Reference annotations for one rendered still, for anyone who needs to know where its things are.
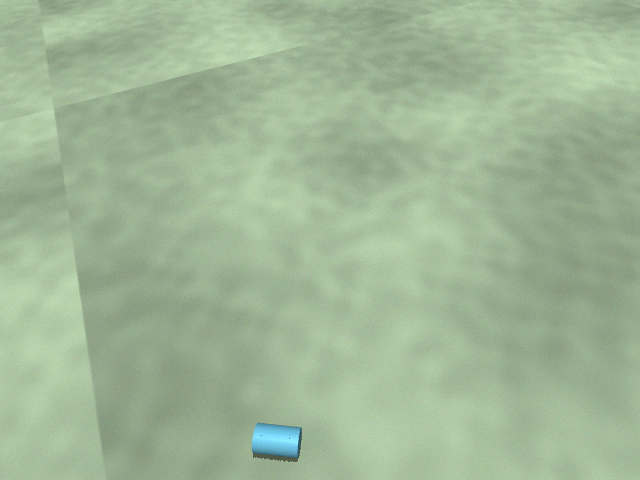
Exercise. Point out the can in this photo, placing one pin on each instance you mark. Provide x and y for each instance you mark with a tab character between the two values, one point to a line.
277	440

